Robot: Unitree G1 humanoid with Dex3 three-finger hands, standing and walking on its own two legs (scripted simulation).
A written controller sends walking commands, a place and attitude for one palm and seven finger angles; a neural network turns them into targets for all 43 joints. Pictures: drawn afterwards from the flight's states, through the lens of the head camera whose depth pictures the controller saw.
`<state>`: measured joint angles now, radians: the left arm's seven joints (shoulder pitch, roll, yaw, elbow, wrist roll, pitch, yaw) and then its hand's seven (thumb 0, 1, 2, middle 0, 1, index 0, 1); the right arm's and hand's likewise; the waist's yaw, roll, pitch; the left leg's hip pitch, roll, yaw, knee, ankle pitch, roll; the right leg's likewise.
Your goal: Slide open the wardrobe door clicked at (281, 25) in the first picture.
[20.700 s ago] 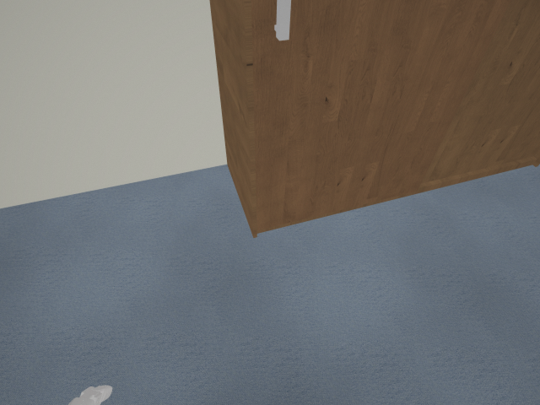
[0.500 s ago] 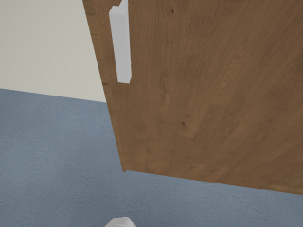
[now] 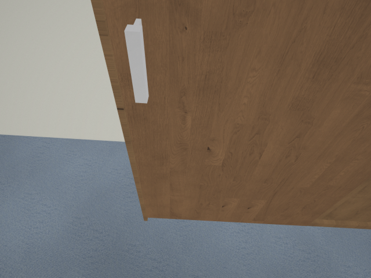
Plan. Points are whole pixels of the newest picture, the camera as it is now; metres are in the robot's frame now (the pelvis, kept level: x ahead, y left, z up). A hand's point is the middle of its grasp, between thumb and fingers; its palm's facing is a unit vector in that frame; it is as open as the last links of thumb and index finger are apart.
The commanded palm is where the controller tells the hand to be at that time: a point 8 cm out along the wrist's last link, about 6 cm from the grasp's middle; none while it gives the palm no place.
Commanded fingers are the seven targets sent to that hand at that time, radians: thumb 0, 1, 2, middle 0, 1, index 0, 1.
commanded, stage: come to a stop and stand still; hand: left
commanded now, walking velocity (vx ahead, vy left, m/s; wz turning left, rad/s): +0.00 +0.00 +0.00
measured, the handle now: (140, 62) +0.49 +0.13 +0.22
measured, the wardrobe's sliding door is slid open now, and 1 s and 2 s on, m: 0.00 0.00 0.00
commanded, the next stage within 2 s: look again from close up in 1.16 s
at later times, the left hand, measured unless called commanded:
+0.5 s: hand out of the picture -0.07 +0.10 -0.18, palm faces +0.09 -0.99 -0.11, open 7.4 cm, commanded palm none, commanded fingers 0.00 0.90 0.90 -0.20 -0.30 -0.20 -0.30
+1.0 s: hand out of the picture -0.01 +0.20 -0.18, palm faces +0.02 -0.97 -0.23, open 7.4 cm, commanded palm none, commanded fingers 0.00 0.90 0.90 -0.20 -0.30 -0.20 -0.30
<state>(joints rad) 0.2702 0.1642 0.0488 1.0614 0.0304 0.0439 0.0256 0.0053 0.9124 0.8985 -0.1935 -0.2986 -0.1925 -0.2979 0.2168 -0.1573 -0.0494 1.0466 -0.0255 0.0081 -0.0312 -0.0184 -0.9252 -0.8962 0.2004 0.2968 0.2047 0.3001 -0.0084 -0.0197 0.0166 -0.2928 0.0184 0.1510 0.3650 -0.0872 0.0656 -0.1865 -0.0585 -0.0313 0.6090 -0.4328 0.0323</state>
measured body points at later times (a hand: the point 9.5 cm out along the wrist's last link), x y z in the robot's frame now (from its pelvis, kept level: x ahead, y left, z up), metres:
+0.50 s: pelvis -0.03 -0.04 +0.00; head -0.02 -0.03 +0.45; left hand -0.07 +0.15 -0.17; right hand -0.07 -0.22 -0.17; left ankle +0.01 +0.10 -0.74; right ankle -0.06 -0.14 -0.74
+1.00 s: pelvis -0.03 +0.01 -0.01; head -0.03 +0.01 +0.44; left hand -0.01 +0.25 -0.16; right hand -0.01 -0.22 -0.16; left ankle +0.01 +0.10 -0.74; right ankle -0.06 -0.14 -0.74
